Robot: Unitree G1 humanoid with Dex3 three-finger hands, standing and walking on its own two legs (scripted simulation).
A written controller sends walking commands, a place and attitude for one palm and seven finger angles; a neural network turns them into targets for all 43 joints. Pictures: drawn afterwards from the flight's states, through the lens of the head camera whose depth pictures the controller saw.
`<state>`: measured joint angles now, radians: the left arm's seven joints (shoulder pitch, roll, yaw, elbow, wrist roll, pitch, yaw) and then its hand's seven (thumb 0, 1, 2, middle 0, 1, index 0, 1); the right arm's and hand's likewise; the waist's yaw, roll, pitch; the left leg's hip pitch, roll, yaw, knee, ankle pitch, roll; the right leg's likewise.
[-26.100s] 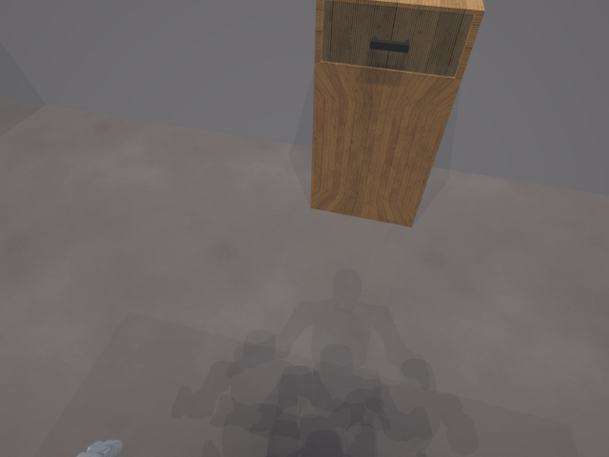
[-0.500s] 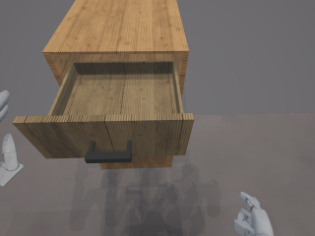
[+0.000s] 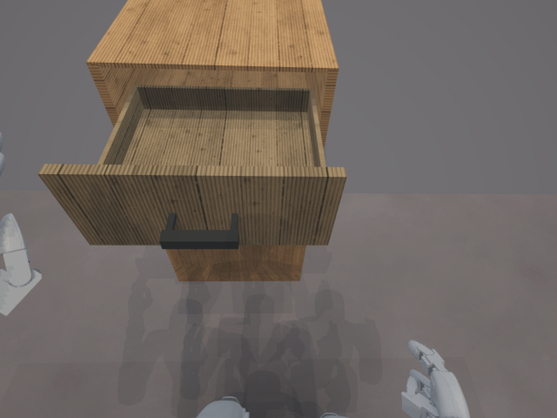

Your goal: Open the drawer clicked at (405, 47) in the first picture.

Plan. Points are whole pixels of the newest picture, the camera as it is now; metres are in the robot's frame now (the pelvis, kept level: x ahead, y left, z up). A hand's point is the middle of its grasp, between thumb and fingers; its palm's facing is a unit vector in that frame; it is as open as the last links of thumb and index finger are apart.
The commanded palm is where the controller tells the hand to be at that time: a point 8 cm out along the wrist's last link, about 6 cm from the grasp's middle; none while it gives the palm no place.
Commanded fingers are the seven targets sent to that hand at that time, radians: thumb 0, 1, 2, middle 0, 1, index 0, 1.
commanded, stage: step back with the hand held close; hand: left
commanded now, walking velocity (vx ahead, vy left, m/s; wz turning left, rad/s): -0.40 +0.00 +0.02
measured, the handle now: (202, 229) +0.38 +0.14 +0.04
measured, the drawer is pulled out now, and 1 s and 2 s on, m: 0.28 0.28 0.28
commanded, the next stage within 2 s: stop stepping back and stand still in 0.32 s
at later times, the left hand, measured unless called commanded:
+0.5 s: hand out of the picture +0.09 +0.17 +0.21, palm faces +0.23 -0.82 -0.53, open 7.4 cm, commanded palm +0.01 +0.24 +0.23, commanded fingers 0.00 0.90 0.90 -0.20 -0.30 -0.20 -0.30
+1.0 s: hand out of the picture -0.03 +0.21 +0.22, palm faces +0.47 -0.76 -0.45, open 7.4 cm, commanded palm -0.09 +0.24 +0.23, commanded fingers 0.00 0.90 0.90 -0.20 -0.30 -0.20 -0.30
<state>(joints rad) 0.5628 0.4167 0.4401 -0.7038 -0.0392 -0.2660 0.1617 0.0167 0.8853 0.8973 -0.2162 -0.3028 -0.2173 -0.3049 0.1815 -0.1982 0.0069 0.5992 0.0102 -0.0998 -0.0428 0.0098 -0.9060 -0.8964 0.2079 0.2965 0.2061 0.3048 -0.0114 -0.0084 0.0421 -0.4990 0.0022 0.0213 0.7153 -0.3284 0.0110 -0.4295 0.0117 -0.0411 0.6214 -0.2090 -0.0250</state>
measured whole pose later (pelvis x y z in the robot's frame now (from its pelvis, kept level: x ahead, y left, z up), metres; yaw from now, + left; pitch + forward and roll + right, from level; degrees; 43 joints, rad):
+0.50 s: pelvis -0.13 -0.03 +0.01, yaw -2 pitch +2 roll -2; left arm 0.58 0.48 0.46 -0.74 -0.08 -0.28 0.09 0.02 0.89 0.90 -0.22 -0.30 -0.22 -0.30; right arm 0.10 -0.16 0.02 0.62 0.02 -0.11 0.00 0.01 -0.91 -0.90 0.21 0.30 0.21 0.30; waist -0.02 0.02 0.09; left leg -0.59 0.07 -0.04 0.75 -0.26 -0.03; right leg -0.23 0.06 -0.05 0.54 -0.35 -0.03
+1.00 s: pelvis -0.22 -0.04 +0.01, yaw +2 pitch -1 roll -1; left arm 0.56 0.42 0.43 -0.58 -0.02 -0.23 0.17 0.02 0.89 0.90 -0.22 -0.30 -0.22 -0.30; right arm 0.24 -0.18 0.02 0.62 0.02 -0.09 -0.05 0.01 -0.91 -0.90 0.20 0.30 0.20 0.30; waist -0.02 0.01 -0.02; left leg -0.29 0.02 0.02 0.61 -0.35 0.03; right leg -0.30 0.02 -0.07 0.57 -0.30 -0.04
